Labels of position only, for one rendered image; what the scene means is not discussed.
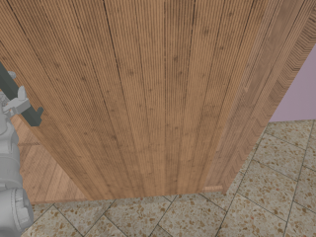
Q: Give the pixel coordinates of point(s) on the handle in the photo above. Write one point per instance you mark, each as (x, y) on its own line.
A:
(10, 89)
(282, 25)

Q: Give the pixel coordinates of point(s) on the wardrobe door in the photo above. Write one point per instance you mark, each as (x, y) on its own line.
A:
(242, 117)
(135, 93)

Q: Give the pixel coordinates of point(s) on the left robot hand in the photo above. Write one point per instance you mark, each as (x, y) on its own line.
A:
(17, 105)

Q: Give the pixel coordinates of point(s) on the robot left upper arm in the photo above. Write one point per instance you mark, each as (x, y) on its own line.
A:
(16, 212)

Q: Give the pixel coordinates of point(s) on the left robot forearm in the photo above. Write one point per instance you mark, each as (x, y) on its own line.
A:
(10, 176)

